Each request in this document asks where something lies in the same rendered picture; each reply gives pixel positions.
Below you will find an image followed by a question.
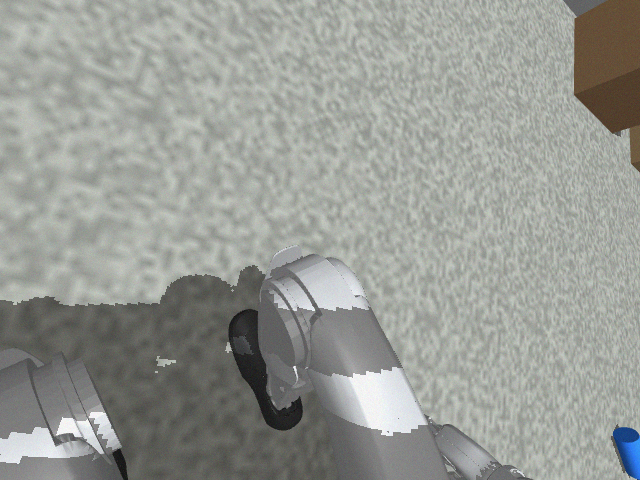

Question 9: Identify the right robot foot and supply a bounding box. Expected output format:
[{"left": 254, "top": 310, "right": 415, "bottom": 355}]
[{"left": 228, "top": 309, "right": 303, "bottom": 431}]

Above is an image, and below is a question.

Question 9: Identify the left robot foot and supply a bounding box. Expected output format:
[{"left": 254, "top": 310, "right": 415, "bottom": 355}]
[{"left": 112, "top": 448, "right": 128, "bottom": 480}]

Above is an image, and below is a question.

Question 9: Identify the right robot hand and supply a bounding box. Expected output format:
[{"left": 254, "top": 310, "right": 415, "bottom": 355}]
[{"left": 424, "top": 414, "right": 502, "bottom": 480}]

